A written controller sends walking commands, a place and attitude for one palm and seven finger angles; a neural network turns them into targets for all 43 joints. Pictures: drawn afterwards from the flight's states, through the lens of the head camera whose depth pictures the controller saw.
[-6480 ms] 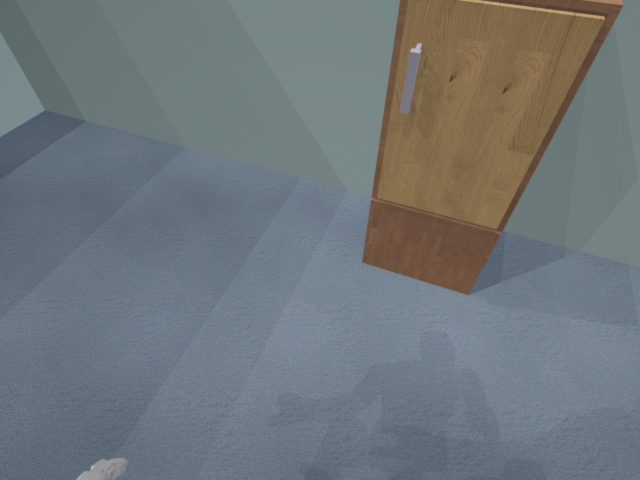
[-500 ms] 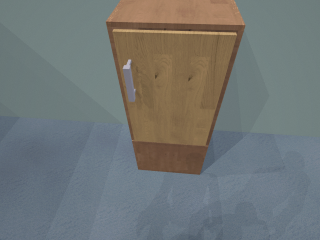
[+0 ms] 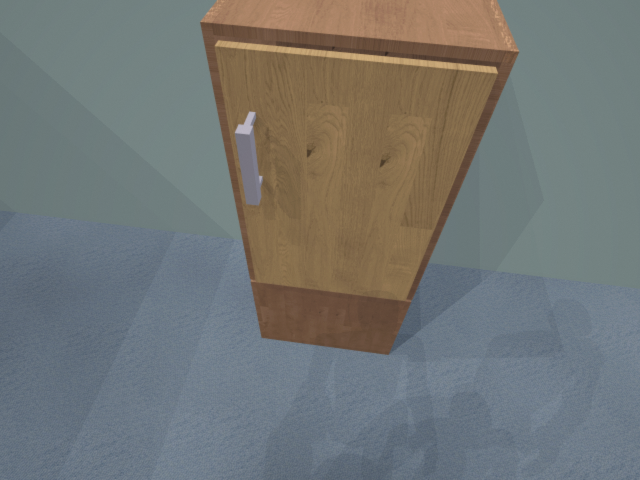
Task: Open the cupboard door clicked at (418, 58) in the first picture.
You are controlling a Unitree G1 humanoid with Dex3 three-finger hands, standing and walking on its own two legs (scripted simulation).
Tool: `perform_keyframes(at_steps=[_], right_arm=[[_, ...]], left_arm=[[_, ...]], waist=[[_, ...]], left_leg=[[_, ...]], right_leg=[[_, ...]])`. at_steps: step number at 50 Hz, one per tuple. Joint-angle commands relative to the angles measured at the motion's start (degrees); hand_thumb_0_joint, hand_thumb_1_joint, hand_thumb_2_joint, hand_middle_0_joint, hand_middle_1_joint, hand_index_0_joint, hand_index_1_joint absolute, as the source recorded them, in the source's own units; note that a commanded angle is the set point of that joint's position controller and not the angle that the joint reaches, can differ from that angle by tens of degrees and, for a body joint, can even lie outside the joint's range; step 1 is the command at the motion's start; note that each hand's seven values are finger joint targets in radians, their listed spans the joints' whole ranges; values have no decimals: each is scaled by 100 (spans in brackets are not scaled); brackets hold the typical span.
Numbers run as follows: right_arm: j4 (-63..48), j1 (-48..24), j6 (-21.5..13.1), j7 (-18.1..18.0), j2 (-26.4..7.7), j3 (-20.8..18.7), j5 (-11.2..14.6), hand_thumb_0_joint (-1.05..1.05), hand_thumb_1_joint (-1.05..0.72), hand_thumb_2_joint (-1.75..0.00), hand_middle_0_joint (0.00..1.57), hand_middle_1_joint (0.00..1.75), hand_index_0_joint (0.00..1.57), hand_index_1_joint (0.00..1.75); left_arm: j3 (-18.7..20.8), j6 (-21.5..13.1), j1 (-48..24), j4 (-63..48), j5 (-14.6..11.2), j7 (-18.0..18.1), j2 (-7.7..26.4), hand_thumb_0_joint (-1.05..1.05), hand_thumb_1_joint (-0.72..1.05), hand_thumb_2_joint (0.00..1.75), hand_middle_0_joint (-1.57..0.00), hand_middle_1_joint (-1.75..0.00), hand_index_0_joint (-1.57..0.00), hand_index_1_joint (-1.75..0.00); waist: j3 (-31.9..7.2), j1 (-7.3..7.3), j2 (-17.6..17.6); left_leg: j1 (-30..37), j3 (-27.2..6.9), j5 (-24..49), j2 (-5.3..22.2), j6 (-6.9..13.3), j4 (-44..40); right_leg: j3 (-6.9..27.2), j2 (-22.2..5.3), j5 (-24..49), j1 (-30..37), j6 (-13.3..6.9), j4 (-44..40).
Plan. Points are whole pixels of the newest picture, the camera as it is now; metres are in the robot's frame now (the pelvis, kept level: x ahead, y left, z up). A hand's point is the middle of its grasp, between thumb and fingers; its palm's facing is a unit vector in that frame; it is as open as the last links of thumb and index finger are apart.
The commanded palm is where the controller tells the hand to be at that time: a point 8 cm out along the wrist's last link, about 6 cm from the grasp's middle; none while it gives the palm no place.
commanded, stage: come to a stop and stand still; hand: left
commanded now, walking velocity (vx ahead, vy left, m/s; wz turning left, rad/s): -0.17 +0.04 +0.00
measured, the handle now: (252, 160) +0.57 +0.16 +0.06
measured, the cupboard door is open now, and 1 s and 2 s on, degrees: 0 0 0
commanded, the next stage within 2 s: look again from close up in 1.34 s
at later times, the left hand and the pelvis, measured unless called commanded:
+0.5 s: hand out of the picture +0.04 +0.20 -0.17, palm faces +0.04 -0.97 -0.24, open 7.4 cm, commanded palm none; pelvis +0.00 +0.01 +0.00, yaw +0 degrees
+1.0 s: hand out of the picture -0.06 +0.21 -0.16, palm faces +0.03 -0.98 -0.21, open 7.4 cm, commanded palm none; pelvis -0.05 +0.02 +0.01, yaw +1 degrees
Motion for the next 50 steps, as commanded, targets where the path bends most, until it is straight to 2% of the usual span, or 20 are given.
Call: perform_keyframes(at_steps=[1, 3, 4, 6, 9, 11, 12, 15, 17, 19, 20, 21, 22, 24, 26, 30, 33, 39, 45, 50], right_arm=[[88, 861, -43, -193, -664, -33, -42, 0, -90, -90, 20, 30, 20, 30], [-23, 360, -20, -221, -635, -33, -7, 0, -90, -90, 20, 30, 20, 30], [-74, 196, -4, -238, -705, -78, 36, 0, -90, -90, 20, 30, 20, 30], [-198, 164, 28, -250, -592, -136, 103, 0, -90, -90, 20, 30, 20, 30], [-231, 140, 182, -222, -486, -236, 96, 0, -90, -90, 20, 30, 20, 30], [-353, -140, 243, -171, -297, -234, 106, 0, -90, -90, 20, 30, 20, 30], [-454, -324, 257, -154, -256, -238, 102, 0, -90, -90, 20, 30, 20, 30], [-605, -581, 300, -96, -257, -250, 120, 0, -90, -90, 20, 30, 20, 30], [-576, -400, 310, -58, -239, -240, 105, 0, -90, -90, 20, 30, 20, 30], [-431, 25, 305, -40, -301, -229, 75, 0, -90, -90, 20, 30, 20, 30], [-871, -404, 226, -13, -932, -330, 86, 0, -90, -90, 20, 30, 20, 30], [-1133, -373, 206, 6, -920, -297, 117, 0, -90, -90, 20, 30, 20, 30], [-1169, -280, 223, -1, -800, -275, 27, 0, -90, -90, 20, 30, 20, 30], [-1262, -310, 238, -35, -907, -287, 46, 0, -90, -90, 20, 30, 20, 30], [-1345, -412, 223, -46, -976, -267, 17, 0, -90, -90, 20, 30, 20, 30], [-1487, -587, 235, -2, -945, -230, 13, 0, -90, -90, 20, 30, 20, 30], [-1478, -510, 252, 33, -960, -243, -15, 0, -90, -90, 20, 30, 20, 30], [-1371, -310, 254, 48, -987, -255, -33, 0, -90, -90, 20, 30, 20, 30], [-1067, 11, 233, 48, -868, -191, -20, 0, -90, -90, 20, 30, 20, 30], [-775, 176, 204, 30, -839, -149, -5, 0, -90, -90, 20, 30, 20, 30]], left_arm=[[-5, -25, -343, -440, -46, 118, 300, 0, 90, 90, -20, -30, -20, -30], [24, -37, -145, -331, -73, 103, 298, 0, 90, 90, -20, -30, -20, -30], [48, -48, 116, -237, -66, 101, 382, 0, 90, 90, -20, -30, -20, -30], [81, -89, 363, -150, -51, 145, 701, 0, 90, 90, -20, -30, -20, -30], [142, -51, 379, -236, -21, 197, 934, 0, 90, 90, -20, -30, -20, -30], [159, -9, 505, -244, 23, 225, 1001, 0, 90, 90, -20, -30, -20, -30], [162, 17, 517, -300, 62, 244, 1023, 0, 90, 90, -20, -30, -20, -30], [196, 60, 144, -573, 95, 240, 1097, 0, 90, 90, -20, -30, -20, -30], [210, 94, -174, -759, 74, 242, 1127, 0, 90, 90, -20, -30, -20, -30], [207, 133, -441, -867, 4, 220, 1131, 0, 90, 90, -20, -30, -20, -30], [132, -54, -139, -881, -29, 399, 1101, 0, 90, 90, -20, -30, -20, -30], [173, -64, -220, -969, -50, 380, 1261, 0, 90, 90, -20, -30, -20, -30], [148, -17, -145, -1127, 19, 380, 1051, 0, 90, 90, -20, -30, -20, -30], [88, 74, -305, -1224, 23, 318, 989, 0, 90, 90, -20, -30, -20, -30], [16, 147, -290, -1233, 20, 257, 831, 0, 90, 90, -20, -30, -20, -30], [-15, 195, -263, -1302, 29, 150, 892, 0, 90, 90, -20, -30, -20, -30], [-11, 203, -254, -1400, 39, 108, 960, 0, 90, 90, -20, -30, -20, -30], [-5, 177, 38, -1389, 61, 98, 895, 0, 90, 90, -20, -30, -20, -30], [-34, 110, 115, -1244, 34, 88, 899, 0, 90, 90, -20, -30, -20, -30], [-66, 91, 257, -995, 19, 85, 816, 0, 90, 90, -20, -30, -20, -30]], waist=[[215, -224, 1342], [167, -18, 1040], [-118, 83, 848], [-389, 62, 169], [-541, 68, -544], [-496, 221, -948], [-480, 311, -1100], [-505, 224, -965], [-529, 45, -911], [-487, -210, -703], [-1013, -157, 329], [-1271, -190, 868], [-1205, -90, 555], [-775, -68, 713], [-280, 21, 968], [181, 27, 116], [303, -1, 229], [71, 7, 96], [79, -77, 29], [118, -61, 127]], left_leg=[[935, -1783, 5976, 1867, 1106, -1456], [967, -934, 6600, 1319, 701, -1032], [1108, -655, 6324, 1019, 447, -753], [514, -372, 4666, 583, 71, -653], [63, -92, 2787, 239, -126, -238], [-712, -36, 16, -131, -237, 393], [-1064, -127, -858, -172, -239, 768], [-1160, -313, -846, -214, -258, 998], [-610, -193, -128, -213, -284, 187], [506, -97, 1255, -156, -262, -1075], [608, -97, 2233, 231, -206, -554], [473, -309, 3286, 501, -69, -407], [283, -487, 3376, 639, 49, -274], [324, -829, 4478, 709, 229, -494], [-16, -1059, 4096, 850, 411, -970], [-699, -944, 662, 501, 257, -1476], [-1003, -1055, -706, 442, 219, -1916], [-1104, -1142, -1125, 479, 233, -2133], [-816, -1003, -723, 334, 176, -1892], [-862, -1091, -774, 383, 151, -2024]], right_leg=[[350, -147, -917, -1188, 33, 843], [264, -220, 19, -550, 44, -309], [203, -190, 1218, -96, 58, -947], [693, -634, 4491, 772, -73, -817], [962, -1106, 6285, 1100, -382, -570], [1298, -1555, 7284, 1526, -821, -799], [1502, -1782, 7426, 1639, -1053, -909], [1298, -1635, 6472, 1476, -1132, -1077], [1116, -1444, 5475, 981, -925, -1042], [937, -1120, 3878, 165, -534, -835], [1280, -964, 5478, 577, -235, -621], [754, -965, 4472, 689, -165, -556], [678, -802, 3792, 631, -176, -433], [386, -401, 2331, 164, -92, -228], [305, -127, 774, 12, -15, -409], [561, -232, 621, -28, -54, -1022], [575, -232, 263, -112, -64, -1137], [569, -206, 33, -47, -36, -1260], [957, -348, -342, -411, -103, -1684], [938, -312, -263, -336, -89, -1690]])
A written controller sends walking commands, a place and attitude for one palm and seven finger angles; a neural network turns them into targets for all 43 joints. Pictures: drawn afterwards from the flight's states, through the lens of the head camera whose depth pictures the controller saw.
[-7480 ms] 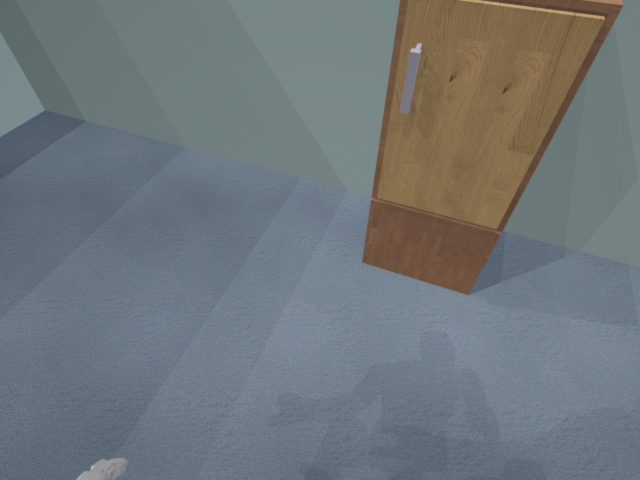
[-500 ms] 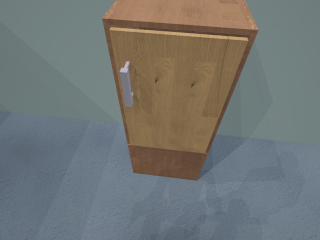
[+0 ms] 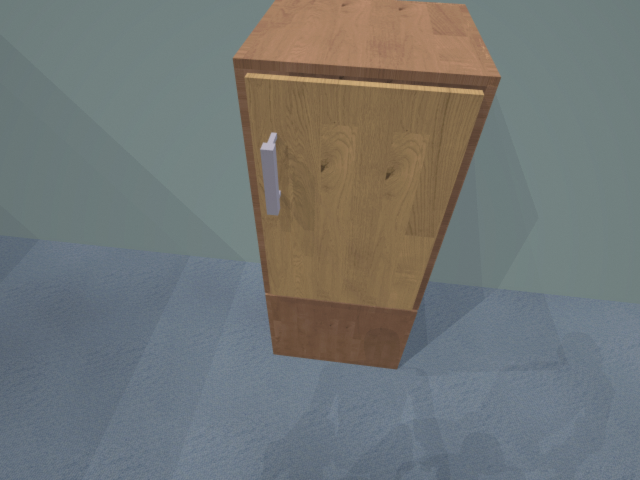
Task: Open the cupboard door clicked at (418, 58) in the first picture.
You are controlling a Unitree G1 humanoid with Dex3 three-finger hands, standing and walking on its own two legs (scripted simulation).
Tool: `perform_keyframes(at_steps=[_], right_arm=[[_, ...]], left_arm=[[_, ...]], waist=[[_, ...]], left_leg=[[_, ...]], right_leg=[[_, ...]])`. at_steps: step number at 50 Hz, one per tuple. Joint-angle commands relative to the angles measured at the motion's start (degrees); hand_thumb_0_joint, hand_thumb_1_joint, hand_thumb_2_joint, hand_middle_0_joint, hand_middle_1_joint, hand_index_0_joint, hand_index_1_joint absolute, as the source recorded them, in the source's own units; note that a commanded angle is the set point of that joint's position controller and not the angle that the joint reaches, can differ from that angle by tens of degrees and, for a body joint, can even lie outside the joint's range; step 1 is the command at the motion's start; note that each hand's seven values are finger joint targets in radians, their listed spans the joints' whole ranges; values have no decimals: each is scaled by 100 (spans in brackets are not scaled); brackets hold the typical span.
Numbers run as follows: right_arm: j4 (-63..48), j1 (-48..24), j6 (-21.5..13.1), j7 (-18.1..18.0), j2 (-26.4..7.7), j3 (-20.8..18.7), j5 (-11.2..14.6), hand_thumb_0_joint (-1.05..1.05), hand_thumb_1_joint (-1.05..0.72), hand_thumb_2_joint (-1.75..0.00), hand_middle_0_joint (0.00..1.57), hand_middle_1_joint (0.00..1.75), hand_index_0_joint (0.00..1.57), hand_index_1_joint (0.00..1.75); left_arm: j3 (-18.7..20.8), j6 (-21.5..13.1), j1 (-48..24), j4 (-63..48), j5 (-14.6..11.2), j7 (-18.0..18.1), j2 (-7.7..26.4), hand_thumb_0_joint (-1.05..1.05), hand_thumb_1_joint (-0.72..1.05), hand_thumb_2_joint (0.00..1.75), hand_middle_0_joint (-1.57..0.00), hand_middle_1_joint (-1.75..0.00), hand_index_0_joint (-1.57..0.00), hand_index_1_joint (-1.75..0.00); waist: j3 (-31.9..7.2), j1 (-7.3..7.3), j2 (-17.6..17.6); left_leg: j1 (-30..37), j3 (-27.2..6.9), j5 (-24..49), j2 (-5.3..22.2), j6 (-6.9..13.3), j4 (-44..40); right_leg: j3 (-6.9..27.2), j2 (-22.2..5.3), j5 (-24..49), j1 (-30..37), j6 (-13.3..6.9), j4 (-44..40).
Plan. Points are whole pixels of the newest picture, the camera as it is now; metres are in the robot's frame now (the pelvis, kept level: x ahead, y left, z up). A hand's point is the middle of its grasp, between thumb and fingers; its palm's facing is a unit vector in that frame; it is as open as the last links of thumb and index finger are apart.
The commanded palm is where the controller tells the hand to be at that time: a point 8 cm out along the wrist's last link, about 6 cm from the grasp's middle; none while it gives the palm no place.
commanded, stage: come to a stop and stand still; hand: left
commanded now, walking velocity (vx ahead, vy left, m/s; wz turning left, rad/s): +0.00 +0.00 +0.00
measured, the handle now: (273, 174) +0.62 +0.13 +0.04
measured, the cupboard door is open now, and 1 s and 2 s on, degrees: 0 0 0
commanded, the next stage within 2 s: look again from close up in 0.34 s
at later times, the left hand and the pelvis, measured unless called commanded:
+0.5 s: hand out of the picture -0.01 +0.15 -0.17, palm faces +0.04 -0.99 -0.15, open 7.4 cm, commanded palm none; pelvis +0.00 -0.01 +0.00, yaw +1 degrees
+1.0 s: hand out of the picture +0.02 +0.14 -0.17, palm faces +0.03 -0.99 -0.17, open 7.4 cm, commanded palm none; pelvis +0.03 -0.02 +0.01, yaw +0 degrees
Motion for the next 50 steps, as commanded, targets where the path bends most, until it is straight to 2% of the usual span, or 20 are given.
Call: perform_keyframes(at_steps=[1, 4, 10, 15, 18, 23, 26, 33, 37, 46, 50], right_arm=[[-225, 43, -193, -71, -525, -62, 6, 0, -90, -90, 20, 30, 20, 30], [-85, 87, -217, -81, -471, -45, 20, 0, -90, -90, 20, 30, 20, 30], [123, 240, -204, -86, -333, -22, 30, 0, -90, -90, 20, 30, 20, 30], [224, 282, -214, -100, -283, -18, 25, 0, -90, -90, 20, 30, 20, 30], [232, 282, -217, -100, -250, -27, 26, 0, -90, -90, 20, 30, 20, 30], [253, 264, -240, -109, -215, -23, 25, 0, -90, -90, 20, 30, 20, 30], [272, 248, -249, -110, -207, -20, 35, 0, -90, -90, 20, 30, 20, 30], [325, 233, -282, -114, -189, 22, 44, 0, -90, -90, 20, 30, 20, 30], [372, 223, -311, -122, -167, 41, 59, 0, -90, -90, 20, 30, 20, 30], [467, 157, -283, -131, -152, 56, 61, 0, -90, -90, 20, 30, 20, 30], [500, 197, -291, -135, -130, 68, 53, 0, -90, -90, 20, 30, 20, 30]], left_arm=[[97, -180, 153, -211, 4, 53, 524, 0, 90, 90, -20, -30, -20, -30], [72, -200, 273, -62, -2, 52, 433, 0, 90, 90, -20, -30, -20, -30], [49, -231, 299, 118, -11, 61, 379, 0, 90, 90, -20, -30, -20, -30], [50, -237, 311, 185, -9, 71, 279, 0, 90, 90, -20, -30, -20, -30], [58, -244, 340, 198, -2, 78, 248, 0, 90, 90, -20, -30, -20, -30], [58, -259, 313, 203, 1, 76, 191, 0, 90, 90, -20, -30, -20, -30], [55, -277, 327, 224, -3, 79, 190, 0, 90, 90, -20, -30, -20, -30], [32, -304, 264, 249, -24, 86, 197, 0, 90, 90, -20, -30, -20, -30], [19, -328, 233, 290, -34, 88, 203, 0, 90, 90, -20, -30, -20, -30], [12, -312, 201, 373, -39, 94, 222, 0, 90, 90, -20, -30, -20, -30], [21, -317, 171, 374, -48, 92, 201, 0, 90, 90, -20, -30, -20, -30]], waist=[[429, 21, 34], [426, 47, 114], [546, 7, -83], [629, 16, 51], [616, 22, -40], [589, 24, 40], [536, 22, -106], [485, 9, -14], [353, 2, -44], [531, 25, -70], [462, 9, -109]], left_leg=[[-430, -1111, -1951, 674, -15, -1271], [-471, -1123, -1941, 688, -18, -1336], [-391, -984, -1705, 578, -68, -1132], [-439, -1057, -1773, 621, -74, -1235], [-443, -1045, -1736, 625, -71, -1213], [-420, -1095, -1682, 664, -72, -1297], [-299, -1034, -1430, 631, -81, -1205], [-89, -953, -1020, 644, -107, -1181], [122, -868, -524, 647, -119, -1113], [165, -824, -620, 633, -153, -1199], [273, -776, -468, 625, -157, -1179]], right_leg=[[537, -253, -1175, -158, -260, -713], [538, -260, -1010, -41, -261, -713], [691, -335, -1259, -211, -272, -948], [645, -281, -1144, -232, -260, -913], [624, -286, -1088, -209, -253, -904], [586, -254, -819, -133, -250, -856], [621, -304, -761, -122, -258, -920], [619, -323, -349, -22, -267, -918], [619, -342, 17, 129, -269, -929], [615, -327, -104, 136, -264, -1036], [631, -340, -86, 144, -273, -1054]])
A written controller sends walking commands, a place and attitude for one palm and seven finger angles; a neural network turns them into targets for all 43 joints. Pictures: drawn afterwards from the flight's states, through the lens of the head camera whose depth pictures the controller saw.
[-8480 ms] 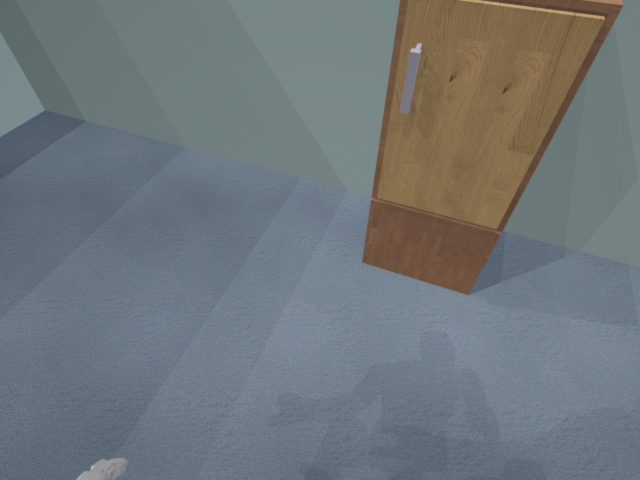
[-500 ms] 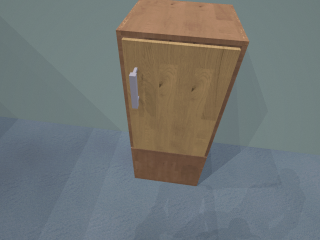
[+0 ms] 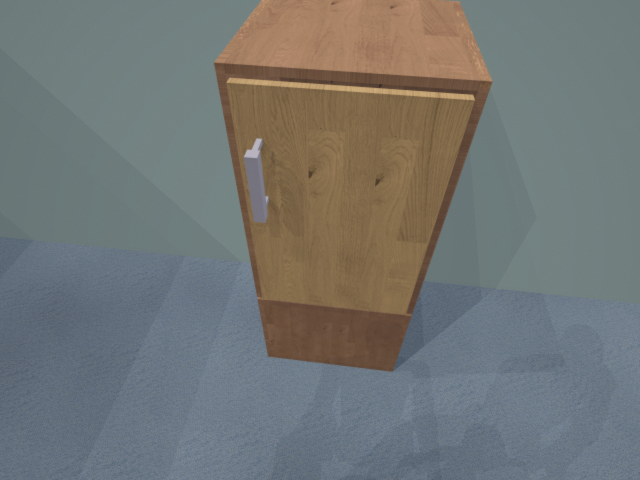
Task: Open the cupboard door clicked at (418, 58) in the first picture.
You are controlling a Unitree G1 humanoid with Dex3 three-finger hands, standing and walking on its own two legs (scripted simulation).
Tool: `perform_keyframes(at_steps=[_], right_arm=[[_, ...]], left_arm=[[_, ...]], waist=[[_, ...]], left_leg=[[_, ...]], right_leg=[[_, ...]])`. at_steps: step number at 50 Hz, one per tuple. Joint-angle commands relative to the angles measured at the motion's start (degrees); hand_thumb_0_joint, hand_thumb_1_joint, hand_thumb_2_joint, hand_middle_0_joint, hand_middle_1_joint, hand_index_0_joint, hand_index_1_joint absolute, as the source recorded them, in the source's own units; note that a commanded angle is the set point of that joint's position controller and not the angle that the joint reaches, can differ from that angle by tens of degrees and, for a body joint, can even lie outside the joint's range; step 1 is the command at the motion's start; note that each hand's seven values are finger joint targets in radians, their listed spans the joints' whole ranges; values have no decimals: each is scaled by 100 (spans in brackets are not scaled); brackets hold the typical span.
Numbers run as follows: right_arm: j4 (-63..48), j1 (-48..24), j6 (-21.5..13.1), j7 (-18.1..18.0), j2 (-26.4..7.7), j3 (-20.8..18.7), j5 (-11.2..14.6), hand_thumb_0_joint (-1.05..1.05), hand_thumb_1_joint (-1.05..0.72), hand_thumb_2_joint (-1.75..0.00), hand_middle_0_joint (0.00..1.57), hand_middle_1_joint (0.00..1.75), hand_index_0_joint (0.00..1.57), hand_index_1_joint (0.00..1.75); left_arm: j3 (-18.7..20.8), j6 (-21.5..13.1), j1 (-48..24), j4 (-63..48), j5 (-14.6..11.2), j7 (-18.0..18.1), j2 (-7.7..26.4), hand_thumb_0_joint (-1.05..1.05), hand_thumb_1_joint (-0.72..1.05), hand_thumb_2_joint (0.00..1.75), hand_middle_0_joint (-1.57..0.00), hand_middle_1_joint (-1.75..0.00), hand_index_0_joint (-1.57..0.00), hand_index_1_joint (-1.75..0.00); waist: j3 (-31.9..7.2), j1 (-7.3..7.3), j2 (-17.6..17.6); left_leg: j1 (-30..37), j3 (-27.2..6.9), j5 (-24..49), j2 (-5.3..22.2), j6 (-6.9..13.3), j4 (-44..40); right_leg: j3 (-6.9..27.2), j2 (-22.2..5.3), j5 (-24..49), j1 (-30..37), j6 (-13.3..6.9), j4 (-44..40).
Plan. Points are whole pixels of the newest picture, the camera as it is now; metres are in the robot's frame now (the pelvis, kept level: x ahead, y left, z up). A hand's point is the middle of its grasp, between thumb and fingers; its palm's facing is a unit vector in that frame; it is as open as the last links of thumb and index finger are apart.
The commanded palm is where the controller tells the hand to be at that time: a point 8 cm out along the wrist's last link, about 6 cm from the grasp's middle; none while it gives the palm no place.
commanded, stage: shuffle to correct the standing spot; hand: left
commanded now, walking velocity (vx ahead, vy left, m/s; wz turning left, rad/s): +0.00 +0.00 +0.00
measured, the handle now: (259, 181) +0.60 +0.15 +0.03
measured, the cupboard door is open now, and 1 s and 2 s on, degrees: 0 0 0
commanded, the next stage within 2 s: come to a stop and stand still in 0.16 s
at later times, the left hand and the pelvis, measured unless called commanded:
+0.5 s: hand out of the picture +0.03 +0.15 -0.18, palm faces +0.01 -0.99 -0.15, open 7.4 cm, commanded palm none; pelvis +0.05 +0.00 +0.00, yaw -3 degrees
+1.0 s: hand out of the picture +0.08 +0.19 -0.17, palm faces -0.02 -0.97 -0.23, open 7.4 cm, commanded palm none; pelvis -0.01 +0.01 -0.01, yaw -1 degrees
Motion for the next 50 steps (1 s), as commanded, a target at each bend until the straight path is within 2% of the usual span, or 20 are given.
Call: perform_keyframes(at_steps=[1, 3, 8, 12, 14, 16, 18, 20, 22, 26, 31, 34, 35, 36, 37, 38, 39, 41, 44, 50], right_arm=[[-142, 353, -97, -60, -496, -71, -9, 0, -90, -90, 20, 30, 20, 30], [-126, 357, -108, -65, -473, -57, -7, 0, -90, -90, 20, 30, 20, 30], [-185, 357, -35, -41, -617, -161, -75, 0, -90, -90, 20, 30, 20, 30], [-316, 373, -59, -15, -529, -184, -84, 0, -90, -90, 20, 30, 20, 30], [-343, 385, -123, -11, -415, -143, -71, 0, -90, -90, 20, 30, 20, 30], [-323, 408, -161, -35, -288, -80, -46, 0, -90, -90, 20, 30, 20, 30], [-224, 523, -195, -70, -285, -35, -22, 0, -90, -90, 20, 30, 20, 30], [-87, 625, -258, -138, -438, -52, -6, 0, -90, -90, 20, 30, 20, 30], [-85, 594, -240, -210, -503, -77, 24, 0, -90, -90, 20, 30, 20, 30], [-181, 489, -136, -267, -589, -177, 38, 0, -90, -90, 20, 30, 20, 30], [-301, 216, -38, -252, -635, -280, -2, 0, -90, -90, 20, 30, 20, 30], [-363, 28, -23, -187, -575, -274, -12, 0, -90, -90, 20, 30, 20, 30], [-813, -522, -34, -119, -982, -357, 99, 0, -90, -90, 20, 30, 20, 30], [-1086, -469, 6, -50, -774, -278, 75, 0, -90, -90, 20, 30, 20, 30], [-1017, -134, 8, -29, -481, -233, 32, 0, -90, -90, 20, 30, 20, 30], [-1010, -104, 13, -26, -505, -248, 15, 0, -90, -90, 20, 30, 20, 30], [-1006, -94, 29, -24, -557, -257, 15, 0, -90, -90, 20, 30, 20, 30], [-1024, -129, 40, -9, -638, -248, -32, 0, -90, -90, 20, 30, 20, 30], [-1184, -323, 68, 25, -853, -241, -79, 0, -90, -90, 20, 30, 20, 30], [-1230, -197, 52, 48, -1041, -252, -124, 0, -90, -90, 20, 30, 20, 30]], left_arm=[[93, -96, 432, -167, 8, 47, 502, 0, 90, 90, -20, -30, -20, -30], [97, -106, 421, -164, 2, 49, 502, 0, 90, 90, -20, -30, -20, -30], [221, -19, 504, -264, 59, -52, 548, 0, 90, 90, -20, -30, -20, -30], [311, -41, 669, -333, 67, -95, 583, 0, 90, 90, -20, -30, -20, -30], [320, -85, 755, -303, 45, -85, 591, 0, 90, 90, -20, -30, -20, -30], [309, -107, 748, -263, 32, -46, 600, 0, 90, 90, -20, -30, -20, -30], [256, -120, 617, -240, 17, -22, 521, 0, 90, 90, -20, -30, -20, -30], [217, -136, 641, -180, 3, 12, 439, 0, 90, 90, -20, -30, -20, -30], [204, -123, 677, -151, -6, 73, 476, 0, 90, 90, -20, -30, -20, -30], [246, -39, 500, -299, 5, 129, 545, 0, 90, 90, -20, -30, -20, -30], [284, 29, 296, -445, 28, 114, 573, 0, 90, 90, -20, -30, -20, -30], [265, 23, 220, -504, 35, 99, 631, 0, 90, 90, -20, -30, -20, -30], [294, -14, 476, -411, 38, 292, 953, 0, 90, 90, -20, -30, -20, -30], [321, -119, 190, -548, 55, 284, 1138, 0, 90, 90, -20, -30, -20, -30], [279, -158, 43, -708, 32, 261, 1114, 0, 90, 90, -20, -30, -20, -30], [258, -142, -139, -824, 34, 237, 1058, 0, 90, 90, -20, -30, -20, -30], [248, -121, -228, -913, 10, 208, 1093, 0, 90, 90, -20, -30, -20, -30], [238, -53, -466, -1011, 14, 166, 1068, 0, 90, 90, -20, -30, -20, -30], [208, 39, -395, -1076, 32, 97, 1038, 0, 90, 90, -20, -30, -20, -30], [233, 63, -210, -1195, 50, 29, 1079, 0, 90, 90, -20, -30, -20, -30]], waist=[[361, 24, -70], [319, 23, -105], [713, 65, -18], [848, 90, -251], [730, 103, -544], [636, 52, -690], [537, -31, -257], [208, 33, 403], [-8, 44, 361], [-140, 36, 347], [-249, 51, 110], [-300, 60, -123], [-394, 160, -419], [-382, -25, -475], [-789, -130, -994], [-796, -136, -923], [-682, -144, -680], [-67, -148, 43], [729, -39, 41], [529, -34, 58]], left_leg=[[-113, -686, -409, 552, 37, -664], [-96, -657, -275, 539, 30, -629], [-440, -647, -2087, 610, 118, -573], [-732, -426, -2067, 483, 140, -85], [-746, -203, -1487, 313, 102, 277], [-582, -36, -793, 219, 11, 491], [-37, -170, 45, 360, -10, 155], [473, -414, 1818, 705, 104, 29], [786, -415, 3388, 821, 132, 209], [1008, -441, 4149, 934, 180, 265], [823, -477, 3190, 943, 239, 264], [489, -402, 1727, 749, 138, 240], [486, -159, 1884, 892, -83, 1329], [-143, -56, 630, 470, -178, 1317], [-263, -210, -740, 277, -101, 968], [-155, -197, -658, 187, -76, 628], [66, -255, -375, 205, -44, 491], [153, -461, 119, 429, 45, 320], [-598, -822, -1112, 544, 116, -198], [-772, -972, -1950, 517, 135, -499]], right_leg=[[597, -499, -98, -232, -174, -591], [617, -506, -20, -165, -177, -594], [808, -356, -1787, -664, -326, -511], [1261, -472, -2188, -683, -520, -640], [1499, -642, -1936, -450, -622, -773], [1548, -782, -980, -315, -665, -798], [1169, -621, 279, -438, -525, -440], [672, -375, 1439, -224, -300, 85], [598, -399, 2061, -39, -198, 208], [504, -405, 2130, -112, -109, 455], [552, -405, 1928, -124, -94, 543], [752, -519, 1866, -11, -169, 343], [970, -834, 3629, -88, 3, -21], [1174, -1180, 4505, 432, -210, 155], [1261, -1296, 4199, 737, -437, 325], [1169, -1202, 3994, 738, -491, 434], [1099, -1031, 2983, 441, -435, 346], [884, -650, 938, -305, -314, 132], [779, -332, -1044, -694, -229, -161], [728, -274, -1563, -741, -187, -199]])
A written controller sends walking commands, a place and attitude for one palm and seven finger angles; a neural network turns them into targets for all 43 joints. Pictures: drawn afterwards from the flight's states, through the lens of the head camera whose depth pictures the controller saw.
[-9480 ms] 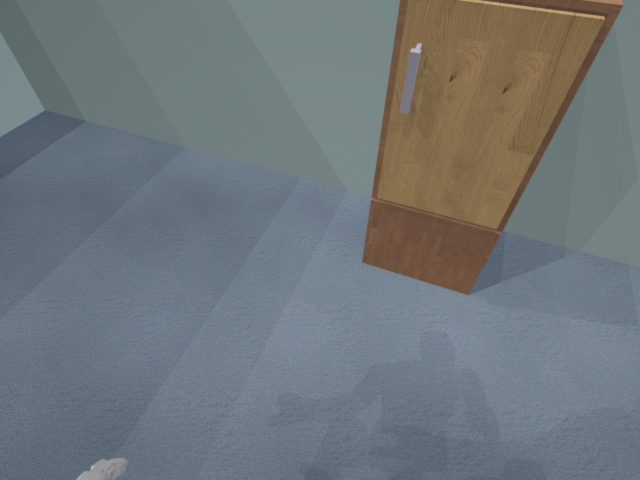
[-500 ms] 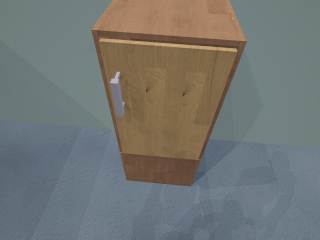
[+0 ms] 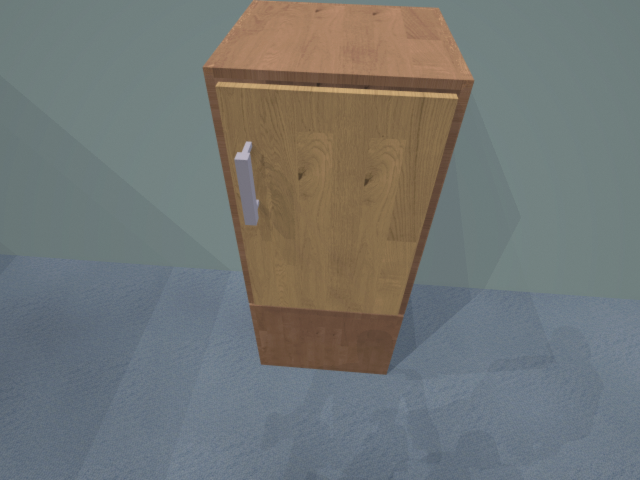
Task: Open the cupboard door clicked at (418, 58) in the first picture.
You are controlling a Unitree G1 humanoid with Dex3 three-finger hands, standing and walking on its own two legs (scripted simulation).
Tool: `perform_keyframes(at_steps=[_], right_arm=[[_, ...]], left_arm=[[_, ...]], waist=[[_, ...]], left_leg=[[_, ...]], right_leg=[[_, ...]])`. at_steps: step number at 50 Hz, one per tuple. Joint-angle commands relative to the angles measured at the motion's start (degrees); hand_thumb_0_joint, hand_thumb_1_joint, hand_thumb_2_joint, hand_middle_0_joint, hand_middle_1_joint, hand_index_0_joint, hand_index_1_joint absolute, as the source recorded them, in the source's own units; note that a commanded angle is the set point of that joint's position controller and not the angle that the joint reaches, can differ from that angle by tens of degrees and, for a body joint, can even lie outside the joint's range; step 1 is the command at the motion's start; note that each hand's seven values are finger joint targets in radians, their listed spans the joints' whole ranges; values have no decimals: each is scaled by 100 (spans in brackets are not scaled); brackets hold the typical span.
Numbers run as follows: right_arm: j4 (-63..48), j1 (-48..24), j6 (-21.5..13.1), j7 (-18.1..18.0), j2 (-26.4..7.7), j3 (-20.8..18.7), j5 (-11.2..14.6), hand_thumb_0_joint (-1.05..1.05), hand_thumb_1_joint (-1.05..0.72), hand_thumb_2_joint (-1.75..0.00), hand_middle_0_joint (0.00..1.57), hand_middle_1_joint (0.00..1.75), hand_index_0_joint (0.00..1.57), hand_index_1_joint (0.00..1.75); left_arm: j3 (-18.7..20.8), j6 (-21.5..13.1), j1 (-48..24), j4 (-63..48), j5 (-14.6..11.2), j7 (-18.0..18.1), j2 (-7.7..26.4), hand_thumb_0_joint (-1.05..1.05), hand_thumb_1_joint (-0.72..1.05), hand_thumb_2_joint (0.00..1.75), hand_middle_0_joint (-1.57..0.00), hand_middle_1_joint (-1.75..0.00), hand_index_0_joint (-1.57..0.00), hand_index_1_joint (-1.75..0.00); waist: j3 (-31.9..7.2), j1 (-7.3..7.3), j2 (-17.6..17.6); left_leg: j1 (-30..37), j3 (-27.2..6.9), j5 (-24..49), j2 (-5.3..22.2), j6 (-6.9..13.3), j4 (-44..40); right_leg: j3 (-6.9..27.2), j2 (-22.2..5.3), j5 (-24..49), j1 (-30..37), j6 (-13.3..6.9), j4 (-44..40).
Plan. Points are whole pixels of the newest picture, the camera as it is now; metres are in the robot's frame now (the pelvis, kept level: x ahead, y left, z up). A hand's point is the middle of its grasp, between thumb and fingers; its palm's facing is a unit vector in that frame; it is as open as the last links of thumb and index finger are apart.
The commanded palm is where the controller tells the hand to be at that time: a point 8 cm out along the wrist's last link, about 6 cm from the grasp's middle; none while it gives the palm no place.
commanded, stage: come to a stop and stand still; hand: left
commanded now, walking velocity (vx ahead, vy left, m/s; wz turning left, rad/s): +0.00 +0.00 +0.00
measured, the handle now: (249, 184) +0.60 +0.16 +0.04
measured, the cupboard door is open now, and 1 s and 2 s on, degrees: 0 0 0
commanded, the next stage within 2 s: look again from close up in 0.30 s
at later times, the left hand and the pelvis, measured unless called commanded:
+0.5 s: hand out of the picture -0.03 +0.18 -0.17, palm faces +0.03 -0.98 -0.18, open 7.4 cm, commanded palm none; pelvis -0.01 +0.01 +0.00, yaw +1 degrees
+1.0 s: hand out of the picture +0.03 +0.18 -0.17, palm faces +0.01 -0.98 -0.18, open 7.4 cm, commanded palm none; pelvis +0.02 +0.01 +0.01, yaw +0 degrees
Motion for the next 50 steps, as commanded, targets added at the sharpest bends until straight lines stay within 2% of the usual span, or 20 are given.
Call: perform_keyframes(at_steps=[1, 2, 4, 12, 18, 21, 25, 29, 32, 33, 37, 43, 50], right_arm=[[-348, 148, -125, -56, -739, -128, -32, 0, -90, -90, 20, 30, 20, 30], [-344, 145, -131, -57, -749, -128, -31, 0, -90, -90, 20, 30, 20, 30], [-320, 192, -131, -57, -737, -121, -23, 0, -90, -90, 20, 30, 20, 30], [-49, 401, -184, -84, -715, -90, 13, 0, -90, -90, 20, 30, 20, 30], [169, 474, -217, -101, -657, -64, 44, 0, -90, -90, 20, 30, 20, 30], [268, 495, -241, -108, -640, -51, 61, 0, -90, -90, 20, 30, 20, 30], [374, 468, -259, -116, -594, -41, 72, 0, -90, -90, 20, 30, 20, 30], [462, 416, -279, -119, -549, -23, 74, 0, -90, -90, 20, 30, 20, 30], [510, 411, -298, -122, -499, -18, 86, 0, -90, -90, 20, 30, 20, 30], [524, 378, -296, -121, -505, -9, 85, 0, -90, -90, 20, 30, 20, 30], [567, 335, -284, -120, -470, -4, 88, 0, -90, -90, 20, 30, 20, 30], [634, 258, -322, -126, -500, 12, 87, 0, -90, -90, 20, 30, 20, 30], [690, 209, -303, -131, -504, 15, 93, 0, -90, -90, 20, 30, 20, 30]], left_arm=[[179, -84, 323, -371, 30, 31, 721, 0, 90, 90, -20, -30, -20, -30], [186, -90, 392, -352, 32, 22, 704, 0, 90, 90, -20, -30, -20, -30], [174, -104, 451, -315, 29, 11, 679, 0, 90, 90, -20, -30, -20, -30], [140, -144, 692, -64, 17, -4, 605, 0, 90, 90, -20, -30, -20, -30], [100, -175, 865, 212, 9, -4, 529, 0, 90, 90, -20, -30, -20, -30], [75, -206, 922, 325, 4, 4, 521, 0, 90, 90, -20, -30, -20, -30], [60, -214, 935, 441, 1, 12, 453, 0, 90, 90, -20, -30, -20, -30], [46, -224, 939, 527, -2, 21, 418, 0, 90, 90, -20, -30, -20, -30], [37, -246, 894, 549, -6, 33, 400, 0, 90, 90, -20, -30, -20, -30], [33, -244, 867, 547, -8, 33, 408, 0, 90, 90, -20, -30, -20, -30], [38, -245, 785, 543, -3, 41, 424, 0, 90, 90, -20, -30, -20, -30], [46, -256, 710, 556, -14, 43, 465, 0, 90, 90, -20, -30, -20, -30], [42, -238, 612, 582, -21, 45, 481, 0, 90, 90, -20, -30, -20, -30]], waist=[[546, 70, 71], [475, 94, 81], [482, 91, -111], [364, 77, 89], [373, 106, 68], [299, 100, -3], [413, 114, 2], [343, 127, 35], [236, 117, -87], [292, 119, -6], [409, 99, -164], [182, 130, 6], [283, 130, -40]], left_leg=[[-582, -1005, -1651, 535, 124, -1295], [-618, -1015, -1691, 535, 127, -1290], [-623, -978, -1648, 499, 120, -1235], [-509, -1058, -1589, 565, 124, -1362], [-534, -1057, -1487, 580, 120, -1431], [-353, -1009, -1181, 565, 105, -1359], [-356, -1004, -1119, 584, 99, -1439], [-247, -985, -872, 576, 90, -1459], [-52, -908, -454, 562, 77, -1373], [-46, -875, -435, 559, 66, -1367], [-27, -819, -302, 528, 40, -1335], [177, -789, 247, 564, 49, -1299], [220, -780, 287, 576, 33, -1366]], right_leg=[[516, -301, -1151, -484, -190, -828], [526, -307, -1143, -422, -183, -834], [581, -348, -1215, -461, -186, -917], [593, -385, -1015, -416, -194, -971], [583, -425, -759, -256, -183, -990], [611, -462, -532, -213, -186, -1036], [574, -471, -361, -188, -167, -1051], [551, -487, -77, -65, -157, -1040], [549, -517, 194, -3, -150, -1056], [549, -527, 203, -20, -144, -1077], [584, -545, 146, -71, -144, -1157], [514, -552, 594, 187, -125, -1089], [518, -554, 594, 194, -115, -1145]])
